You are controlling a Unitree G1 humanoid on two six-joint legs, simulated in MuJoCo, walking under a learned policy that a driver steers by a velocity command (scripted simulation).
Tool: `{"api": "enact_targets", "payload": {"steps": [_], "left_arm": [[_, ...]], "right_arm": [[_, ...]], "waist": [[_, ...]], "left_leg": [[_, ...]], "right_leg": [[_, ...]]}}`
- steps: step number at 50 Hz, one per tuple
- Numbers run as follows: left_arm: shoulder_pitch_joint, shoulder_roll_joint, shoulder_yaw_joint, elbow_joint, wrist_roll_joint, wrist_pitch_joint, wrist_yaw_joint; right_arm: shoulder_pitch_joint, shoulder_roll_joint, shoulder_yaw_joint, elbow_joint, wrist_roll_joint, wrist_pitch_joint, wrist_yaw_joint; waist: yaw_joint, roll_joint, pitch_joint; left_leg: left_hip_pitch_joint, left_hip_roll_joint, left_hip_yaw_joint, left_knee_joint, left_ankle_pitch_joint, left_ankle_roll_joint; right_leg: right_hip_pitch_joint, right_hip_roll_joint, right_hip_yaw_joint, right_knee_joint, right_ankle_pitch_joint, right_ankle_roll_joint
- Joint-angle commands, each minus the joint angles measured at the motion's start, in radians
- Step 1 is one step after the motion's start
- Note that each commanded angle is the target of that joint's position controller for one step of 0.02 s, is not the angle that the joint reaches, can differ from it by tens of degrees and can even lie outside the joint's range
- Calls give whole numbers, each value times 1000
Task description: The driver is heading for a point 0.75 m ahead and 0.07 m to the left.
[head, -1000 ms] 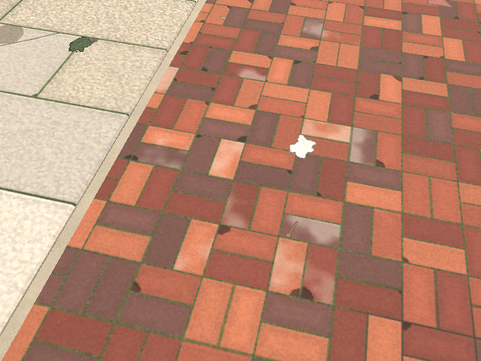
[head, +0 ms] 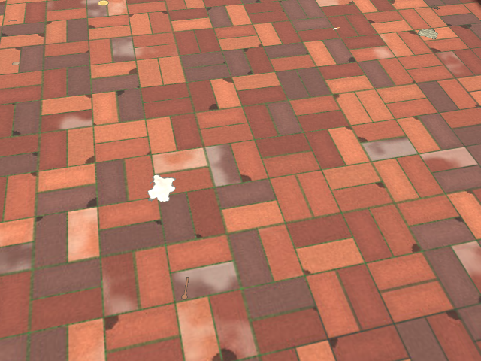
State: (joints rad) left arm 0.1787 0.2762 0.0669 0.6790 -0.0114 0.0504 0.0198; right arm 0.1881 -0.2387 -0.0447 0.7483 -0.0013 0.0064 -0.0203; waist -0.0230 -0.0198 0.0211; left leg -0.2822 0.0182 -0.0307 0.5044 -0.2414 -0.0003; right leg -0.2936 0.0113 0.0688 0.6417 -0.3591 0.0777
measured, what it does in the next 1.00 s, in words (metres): steps on the spot: right foot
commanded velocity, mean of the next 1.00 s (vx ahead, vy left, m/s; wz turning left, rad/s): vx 0.01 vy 0.00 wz -0.03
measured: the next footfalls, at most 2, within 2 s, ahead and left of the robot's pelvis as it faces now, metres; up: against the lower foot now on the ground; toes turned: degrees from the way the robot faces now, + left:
right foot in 0.04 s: +0.02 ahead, -0.14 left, +0.00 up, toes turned +3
right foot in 1.58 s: +0.43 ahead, -0.13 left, +0.00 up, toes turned -2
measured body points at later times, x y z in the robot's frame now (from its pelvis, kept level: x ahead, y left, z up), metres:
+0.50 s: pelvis +0.00 -0.02 +0.00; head +0.01 -0.03 +0.45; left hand +0.11 +0.22 -0.13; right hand +0.09 -0.29 -0.13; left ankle +0.01 +0.12 -0.74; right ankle -0.02 -0.14 -0.74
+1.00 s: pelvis +0.01 -0.02 -0.01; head +0.01 -0.02 +0.44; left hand +0.05 +0.23 -0.15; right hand +0.04 -0.28 -0.15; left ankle +0.01 +0.12 -0.74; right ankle -0.02 -0.14 -0.74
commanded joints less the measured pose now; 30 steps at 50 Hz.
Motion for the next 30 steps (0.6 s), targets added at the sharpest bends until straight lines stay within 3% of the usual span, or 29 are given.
{"api": "enact_targets", "payload": {"steps": [1, 2, 3, 4, 5, 9, 19, 30], "left_arm": [[13, 81, 17, -48, 8, -18, -1], [23, 126, 22, -56, 18, -18, 6], [11, 184, 35, -46, 26, -14, 11], [-1, 108, 21, -39, 28, -17, 0], [-10, 69, 10, -39, 33, -22, -7], [3, 72, 5, -14, 29, -45, -6], [23, 55, -5, 37, 23, -58, 1], [50, 42, -8, 133, 18, -62, 6]], "right_arm": [[33, -155, -33, -33, 14, -15, 2], [46, -140, -24, -33, -2, -30, 9], [79, -117, -17, -37, -22, -49, 22], [33, -107, -11, -30, -29, -55, 23], [-18, -127, -15, -29, -26, -53, 23], [-20, -118, -16, -15, -16, -31, 10], [4, -112, -20, 63, -9, -24, -6], [23, -112, -23, 156, -3, -15, -21]], "waist": [[13, 191, -84], [1, 111, -114], [-52, -58, -129], [-18, -93, -137], [3, -62, -96], [3, -61, -24], [5, 1, -12], [6, 12, -7]], "left_leg": [[79, 160, -169, -93, 344, 134], [16, 136, -142, -65, 264, 79], [-22, 52, -52, -48, 139, 25], [53, 29, -12, -48, 60, -19], [57, 22, -6, -38, 63, -35], [65, 25, -8, -30, 103, -22], [92, 26, -8, -37, 123, -37], [103, 25, -5, -46, 139, -36]], "right_leg": [[154, -1, -26, -322, 243, -44], [252, -81, 56, -286, 402, -76], [257, -137, 104, -199, 486, -132], [162, -123, 95, -208, 329, -159], [122, -99, 88, -223, 241, -147], [45, -75, 71, -230, 204, -112], [39, -57, 60, -225, 195, -109], [56, -35, 30, -226, 225, -102]]}}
